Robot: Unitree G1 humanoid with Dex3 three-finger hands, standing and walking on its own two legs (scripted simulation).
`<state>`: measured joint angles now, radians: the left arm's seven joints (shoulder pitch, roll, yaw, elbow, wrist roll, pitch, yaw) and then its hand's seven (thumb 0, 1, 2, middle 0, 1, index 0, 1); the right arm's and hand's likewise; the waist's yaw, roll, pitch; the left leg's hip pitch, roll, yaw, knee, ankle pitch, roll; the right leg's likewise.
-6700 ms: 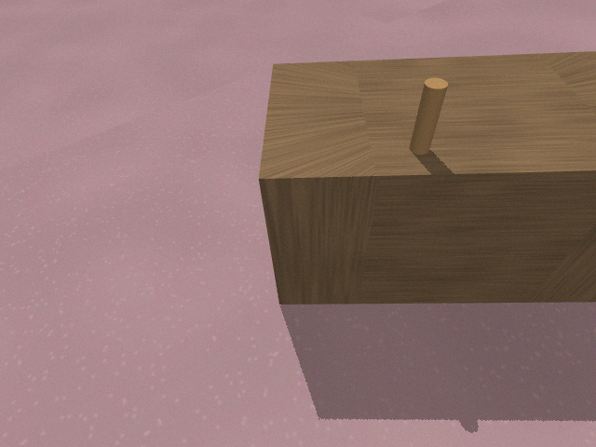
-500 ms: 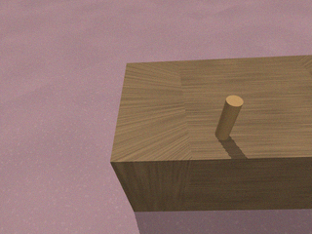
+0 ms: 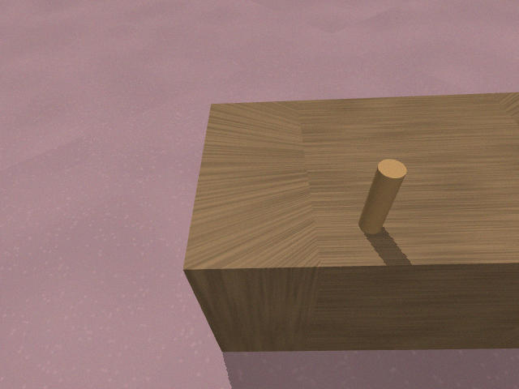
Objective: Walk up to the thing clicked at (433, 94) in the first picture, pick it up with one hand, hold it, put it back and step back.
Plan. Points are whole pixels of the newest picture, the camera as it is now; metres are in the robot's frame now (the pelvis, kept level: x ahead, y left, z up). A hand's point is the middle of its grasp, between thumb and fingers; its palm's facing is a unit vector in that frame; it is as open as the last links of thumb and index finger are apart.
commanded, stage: rise first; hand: right
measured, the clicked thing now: (379, 199) +0.48 -0.22 -0.04
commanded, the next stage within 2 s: go down in 1.50 s
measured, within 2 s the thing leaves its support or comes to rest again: neither
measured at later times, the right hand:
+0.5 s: hand (452, 361) +0.18 -0.26 -0.08, palm faces +0.25 +0.90 -0.36, open 16.0 cm
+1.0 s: hand (469, 344) +0.19 -0.27 -0.02, palm faces +0.30 +0.89 -0.36, open 17.4 cm
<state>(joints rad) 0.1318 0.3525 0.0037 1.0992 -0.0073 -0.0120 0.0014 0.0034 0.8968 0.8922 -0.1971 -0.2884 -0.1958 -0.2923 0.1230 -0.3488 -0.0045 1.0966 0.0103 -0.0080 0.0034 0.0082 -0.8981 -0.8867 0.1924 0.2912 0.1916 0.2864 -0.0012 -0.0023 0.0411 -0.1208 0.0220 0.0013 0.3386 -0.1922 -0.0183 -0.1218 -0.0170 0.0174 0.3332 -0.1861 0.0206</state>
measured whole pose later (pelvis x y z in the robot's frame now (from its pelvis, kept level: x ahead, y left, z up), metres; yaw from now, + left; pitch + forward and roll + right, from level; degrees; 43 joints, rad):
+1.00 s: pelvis +0.01 +0.00 -0.01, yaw +0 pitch -2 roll +0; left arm 0.25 0.23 0.10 0.60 -0.03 -0.07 0.07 -0.01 -0.53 0.07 -0.07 -0.06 -0.06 -0.07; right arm 0.37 -0.29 -0.20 0.22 0.05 -0.10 -0.06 -0.01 0.52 -0.05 0.05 0.06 0.05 0.05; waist -0.03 -0.03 0.02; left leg -0.14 0.03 0.00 0.42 -0.26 -0.02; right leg -0.14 -0.01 0.02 0.41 -0.25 0.02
